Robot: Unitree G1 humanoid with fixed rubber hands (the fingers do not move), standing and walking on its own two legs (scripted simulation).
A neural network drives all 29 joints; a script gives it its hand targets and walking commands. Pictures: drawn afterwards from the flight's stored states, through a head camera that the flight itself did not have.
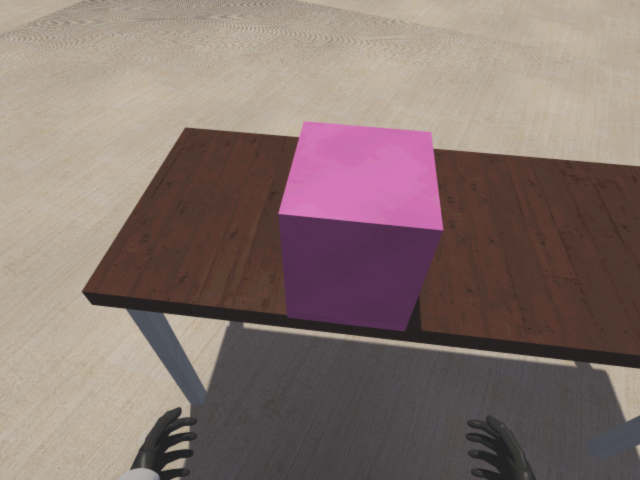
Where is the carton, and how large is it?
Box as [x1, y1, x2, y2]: [278, 121, 442, 330]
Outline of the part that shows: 304,121 278,213 287,317 404,330 442,232 442,223 431,134 430,132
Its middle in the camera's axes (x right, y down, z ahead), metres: +0.06 -0.01 +0.63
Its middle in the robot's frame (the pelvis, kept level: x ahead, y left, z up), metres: +0.49 -0.02 +0.01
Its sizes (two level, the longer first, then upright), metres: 0.210 0.200 0.250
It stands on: a table, 0.66 m high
